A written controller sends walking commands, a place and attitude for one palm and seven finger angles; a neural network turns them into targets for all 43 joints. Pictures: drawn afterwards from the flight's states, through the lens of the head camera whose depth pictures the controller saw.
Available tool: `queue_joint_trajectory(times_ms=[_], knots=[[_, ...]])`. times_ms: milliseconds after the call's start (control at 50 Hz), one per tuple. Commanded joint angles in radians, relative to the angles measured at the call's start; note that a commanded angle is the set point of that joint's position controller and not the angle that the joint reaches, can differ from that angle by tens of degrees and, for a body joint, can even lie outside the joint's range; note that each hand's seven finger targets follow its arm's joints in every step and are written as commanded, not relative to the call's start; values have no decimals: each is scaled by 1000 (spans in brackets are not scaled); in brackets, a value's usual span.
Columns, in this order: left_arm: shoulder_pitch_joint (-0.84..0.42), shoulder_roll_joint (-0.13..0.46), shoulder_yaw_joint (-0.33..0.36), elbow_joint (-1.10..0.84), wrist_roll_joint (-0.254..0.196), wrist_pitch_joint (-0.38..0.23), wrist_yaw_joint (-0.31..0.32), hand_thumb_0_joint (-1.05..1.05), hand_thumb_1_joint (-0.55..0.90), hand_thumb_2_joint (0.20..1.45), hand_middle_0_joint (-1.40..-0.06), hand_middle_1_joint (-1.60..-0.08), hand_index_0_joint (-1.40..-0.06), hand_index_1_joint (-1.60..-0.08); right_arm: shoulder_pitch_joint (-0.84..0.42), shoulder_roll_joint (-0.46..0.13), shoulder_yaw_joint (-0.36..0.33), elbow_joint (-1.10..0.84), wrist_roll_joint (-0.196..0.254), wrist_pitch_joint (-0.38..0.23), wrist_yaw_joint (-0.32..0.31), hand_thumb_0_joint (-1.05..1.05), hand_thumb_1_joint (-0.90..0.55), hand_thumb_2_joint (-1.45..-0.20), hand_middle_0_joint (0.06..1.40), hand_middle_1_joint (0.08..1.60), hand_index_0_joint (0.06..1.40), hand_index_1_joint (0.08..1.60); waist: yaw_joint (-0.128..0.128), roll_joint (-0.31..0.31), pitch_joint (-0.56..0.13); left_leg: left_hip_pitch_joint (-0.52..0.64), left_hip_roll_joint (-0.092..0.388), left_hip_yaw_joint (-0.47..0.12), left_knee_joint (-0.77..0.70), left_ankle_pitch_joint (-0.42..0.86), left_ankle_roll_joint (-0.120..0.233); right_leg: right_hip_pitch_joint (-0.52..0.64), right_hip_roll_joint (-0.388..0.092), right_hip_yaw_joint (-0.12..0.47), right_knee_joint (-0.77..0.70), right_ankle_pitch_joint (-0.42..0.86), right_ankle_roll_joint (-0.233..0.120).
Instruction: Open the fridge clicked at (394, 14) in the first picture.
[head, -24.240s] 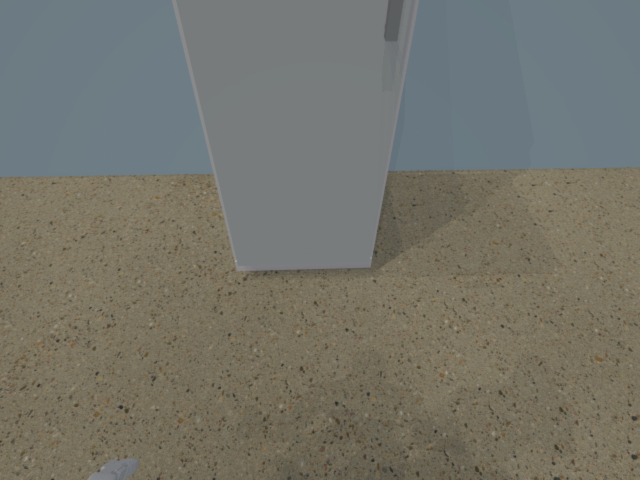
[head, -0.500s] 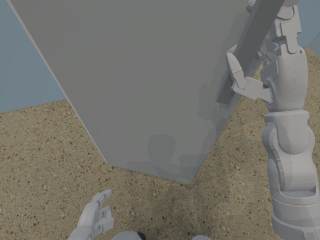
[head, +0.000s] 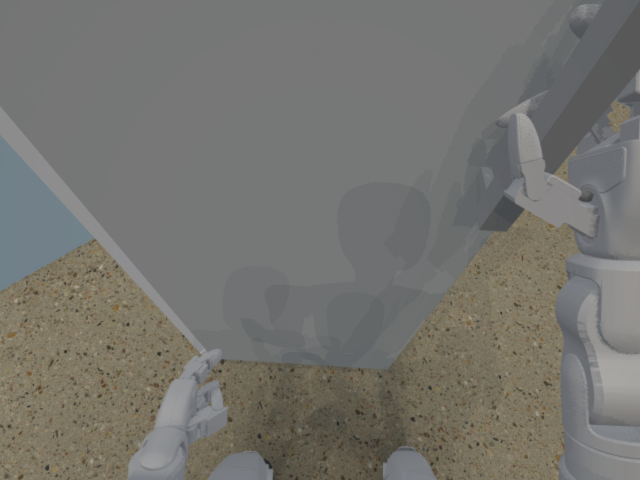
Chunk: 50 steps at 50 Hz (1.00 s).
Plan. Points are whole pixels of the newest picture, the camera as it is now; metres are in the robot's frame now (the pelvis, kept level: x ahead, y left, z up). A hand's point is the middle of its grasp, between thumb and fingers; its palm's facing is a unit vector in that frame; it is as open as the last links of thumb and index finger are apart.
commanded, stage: walk backward, drawing the door open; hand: right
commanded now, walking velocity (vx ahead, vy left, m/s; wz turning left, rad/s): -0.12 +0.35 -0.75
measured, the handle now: (550, 102) +0.36 -0.13 +0.28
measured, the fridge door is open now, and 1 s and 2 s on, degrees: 44 76 77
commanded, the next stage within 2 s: stop walking and hold the door back in 1.00 s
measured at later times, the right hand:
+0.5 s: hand (503, 300) +0.22 -0.08 +0.26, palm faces +0.52 +0.85 -0.14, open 7.9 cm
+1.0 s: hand out of the picture +0.11 -0.01 +0.26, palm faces +0.74 +0.66 -0.11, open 7.8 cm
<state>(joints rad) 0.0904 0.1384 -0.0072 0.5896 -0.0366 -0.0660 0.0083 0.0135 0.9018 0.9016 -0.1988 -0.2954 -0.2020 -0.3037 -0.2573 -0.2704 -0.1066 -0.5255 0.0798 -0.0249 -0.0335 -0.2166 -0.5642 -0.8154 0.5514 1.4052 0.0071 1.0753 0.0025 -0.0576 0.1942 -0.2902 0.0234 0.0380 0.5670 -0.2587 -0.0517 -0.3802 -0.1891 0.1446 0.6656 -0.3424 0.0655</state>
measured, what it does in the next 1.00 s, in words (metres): steps to the left, turning right: right foot, then left foot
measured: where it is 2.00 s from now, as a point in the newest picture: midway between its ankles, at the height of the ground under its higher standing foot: outside the picture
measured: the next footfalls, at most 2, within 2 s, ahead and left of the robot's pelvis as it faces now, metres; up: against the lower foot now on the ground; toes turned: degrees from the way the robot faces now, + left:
right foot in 0.20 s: +0.02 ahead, -0.03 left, +0.00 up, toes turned -20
left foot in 0.50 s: +0.11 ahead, +0.35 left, +0.00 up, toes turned -17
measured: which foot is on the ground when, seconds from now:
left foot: down 0.00-0.20, up 0.22-0.48, down 0.50-0.74, up 0.76-1.00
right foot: up 0.00-0.18, down 0.20-0.50, up 0.52-0.72, down 0.74-1.00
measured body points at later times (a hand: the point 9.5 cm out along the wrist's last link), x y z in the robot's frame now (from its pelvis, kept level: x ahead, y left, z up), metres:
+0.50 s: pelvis -0.02 +0.19 +0.01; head +0.03 +0.16 +0.45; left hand +0.23 +0.31 -0.08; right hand +0.19 -0.12 +0.27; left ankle +0.07 +0.36 -0.72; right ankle -0.02 -0.01 -0.72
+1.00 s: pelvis -0.03 +0.33 +0.02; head +0.00 +0.27 +0.47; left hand +0.22 +0.39 -0.07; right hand +0.07 -0.04 +0.27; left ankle +0.07 +0.47 -0.67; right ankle -0.03 +0.18 -0.72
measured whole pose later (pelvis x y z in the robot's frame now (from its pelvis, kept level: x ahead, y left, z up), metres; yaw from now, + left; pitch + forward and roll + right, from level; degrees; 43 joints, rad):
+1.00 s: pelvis -0.03 +0.33 +0.02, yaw -37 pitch +0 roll +6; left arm 0.17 0.12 -0.04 0.63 -0.02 -0.10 0.05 0.01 0.90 0.90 -0.20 -0.30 -0.20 -0.30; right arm -0.17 -0.34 -0.21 -0.44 0.11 -0.05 -0.09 -0.13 -0.56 -0.86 0.47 1.42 0.10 1.18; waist 0.00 -0.05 0.13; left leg -0.35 -0.03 0.02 0.78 -0.45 -0.05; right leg -0.36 -0.11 0.07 0.47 -0.11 0.01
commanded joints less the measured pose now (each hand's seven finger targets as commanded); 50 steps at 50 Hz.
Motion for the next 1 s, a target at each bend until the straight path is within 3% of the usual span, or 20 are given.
queue_joint_trajectory(times_ms=[0, 40, 140, 160, 180, 200, 240, 340, 400, 440, 480, 540, 560, 620, 680, 720, 740, 780, 840, 980], knots=[[-132, 98, 50, -159, 8, -48, 45, 0, 900, 900, -200, -300, -200, -300, -225, -165, -98, -338, -24, -128, -27, 0, -900, -900, 450, 1400, 450, 1400, -26, 390, -432, 259, 344, -156, -138, 692, 247, -145, 153, -140, 628, -343, -47], [-133, 83, 25, -135, 26, -28, 51, 0, 900, 900, -200, -300, -200, -300, -174, -116, -65, -325, -19, -132, -42, 0, -900, -900, 450, 1400, 450, 1400, -18, 207, -420, 327, 321, -46, -76, 784, 245, -147, 136, -188, 442, -315, -34], [-39, 97, 43, -145, 35, -15, 70, 0, 900, 900, -200, -300, -200, -300, -185, -110, -44, -316, -16, -145, -47, 0, -900, -900, 450, 1400, 450, 1400, 31, 166, -481, 186, 207, 113, 108, 726, 151, 206, 154, -316, -205, 70, -42], [-4, 116, 56, -155, 33, -17, 68, 0, 900, 900, -200, -300, -200, -300, -220, -100, -20, -332, -16, -151, -43, 0, -900, -900, 450, 1400, 450, 1400, 68, 85, -530, -27, 162, 115, 297, 515, 93, 476, 41, -159, -313, 375, -97], [-23, 173, 81, -171, 37, -32, 59, 0, 900, 900, -200, -300, -200, -300, -230, -98, -21, -340, -8, -167, -33, 0, -900, -900, 450, 1400, 450, 1400, 38, -128, -531, -334, 14, 59, 494, -146, 11, 669, -314, 306, -324, 960, -257], [-22, 177, 78, -162, 40, -38, 33, 0, 900, 900, -200, -300, -200, -300, -247, -111, -51, -292, -44, -174, -25, 0, -900, -900, 450, 1400, 450, 1400, 25, -28, -509, -375, 5, -74, 606, -306, 22, 664, -387, 366, -283, 1025, -318], [-85, 165, 74, -141, 44, -49, 42, 0, 900, 900, -200, -300, -200, -300, -351, -196, -127, -402, -36, -178, -26, 0, -900, -900, 450, 1400, 450, 1400, 25, -92, -498, -397, 26, -143, 636, -246, 18, 586, -331, 356, -285, 809, -281], [-31, 168, 74, -98, 19, -65, 42, 0, 900, 900, -200, -300, -200, -300, -233, -124, -99, -253, -16, -123, -20, 0, -900, -900, 450, 1400, 450, 1400, 4, -215, -433, -72, 1, -47, 254, -77, 0, 299, -125, -47, -282, 496, -171], [-37, 166, 62, -130, 7, -72, 34, 0, 900, 900, -200, -300, -200, -300, -233, -150, -140, -209, -4, -127, -37, 0, -900, -900, 450, 1400, 450, 1400, 2, -252, -430, 104, -41, 30, 38, -111, -16, 199, -92, -28, -247, 381, -163], [-27, 162, 56, -136, -5, -74, 35, 0, 900, 900, -200, -300, -200, -300, -214, -193, -183, -198, -1, -129, -46, 0, -900, -900, 450, 1400, 450, 1400, -4, -131, -425, 206, -35, 55, -159, 65, -28, 142, 1, -102, -137, 228, -107], [-57, 108, 33, -145, 3, -52, 39, 0, 900, 900, -200, -300, -200, -300, -228, -320, -262, -190, -9, -125, -64, 0, -900, -900, 450, 1400, 450, 1400, -2, 329, -406, 171, 279, -168, -289, 255, 96, -56, 193, -212, 281, -207, -31], [-111, 140, 52, -129, 4, -40, 51, 0, 900, 900, -200, -300, -200, -300, -154, -341, -330, -245, 4, -116, -83, 0, -900, -900, 450, 1400, 450, 1400, -22, 358, -392, 163, 381, -196, -217, 285, 242, -182, 146, -143, 638, -292, -31], [-112, 121, 33, -136, 10, -32, 55, 0, 900, 900, -200, -300, -200, -300, -126, -288, -307, -245, 8, -122, -84, 0, -900, -900, 450, 1400, 450, 1400, -17, 297, -382, 196, 364, -94, -179, 385, 249, -175, 138, -165, 585, -292, -26], [-93, 111, 18, -132, 20, -8, 68, 0, 900, 900, -200, -300, -200, -300, -132, -273, -300, -242, 12, -138, -88, 0, -900, -900, 450, 1400, 450, 1400, 5, 256, -405, 179, 310, 59, -102, 516, 193, -31, 142, -235, 247, -215, -28], [-29, 140, 40, -128, 24, -7, 72, 0, 900, 900, -200, -300, -200, -300, -136, -242, -253, -223, 21, -143, -83, 0, -900, -900, 450, 1400, 450, 1400, 39, 114, -455, 62, 233, 112, 93, 330, 118, 227, 139, -243, -184, 96, -30], [-23, 188, 55, -147, 23, -34, 56, 0, 900, 900, -200, -300, -200, -300, -198, -220, -198, -251, 21, -162, -67, 0, -900, -900, 450, 1400, 450, 1400, 8, -284, -458, -288, 7, 23, 465, -390, -1, 405, -314, 449, -360, 760, -256], [-27, 163, 47, -125, 31, -49, 43, 0, 900, 900, -200, -300, -200, -300, -264, -263, -231, -265, -6, -174, -56, 0, -900, -900, 450, 1400, 450, 1400, 18, -212, -481, -300, 10, -82, 609, -357, 10, 424, -334, 533, -372, 649, -269], [-33, 179, 65, -101, 24, -58, 51, 0, 900, 900, -200, -300, -200, -300, -273, -293, -243, -287, -15, -171, -58, 0, -900, -900, 450, 1400, 450, 1400, 23, -97, -436, -297, 22, -136, 612, -218, 8, 337, -249, 363, -331, 461, -252], [-11, 180, 65, -84, 13, -65, 48, 0, 900, 900, -200, -300, -200, -300, -221, -235, -209, -233, -7, -141, -61, 0, -900, -900, 450, 1400, 450, 1400, 10, -164, -423, -178, -3, -65, 433, -124, -1, 288, -119, 115, -317, 358, -196], [-4, 173, 41, -99, 23, -93, 51, 0, 900, 900, -200, -300, -200, -300, -196, -233, -237, -178, 21, -140, -70, 0, -900, -900, 450, 1400, 450, 1400, -4, -262, -454, 115, -89, 23, -9, -172, 7, 234, -52, 77, -319, 329, -166]])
